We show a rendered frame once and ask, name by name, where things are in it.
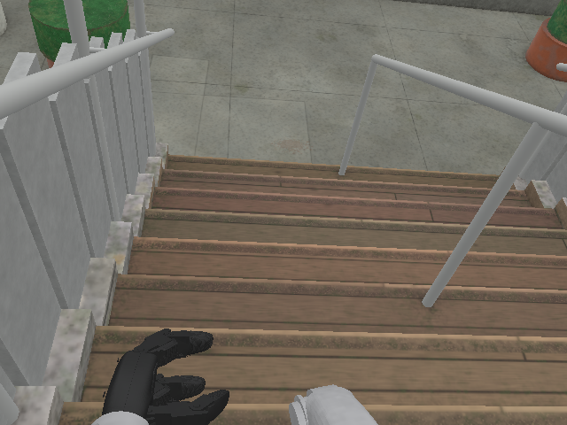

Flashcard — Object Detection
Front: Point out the robot left hand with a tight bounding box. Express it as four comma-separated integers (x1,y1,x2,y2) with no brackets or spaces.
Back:
102,328,229,425

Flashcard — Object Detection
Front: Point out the robot right thigh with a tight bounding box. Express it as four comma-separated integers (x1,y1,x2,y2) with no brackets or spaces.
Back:
289,384,378,425

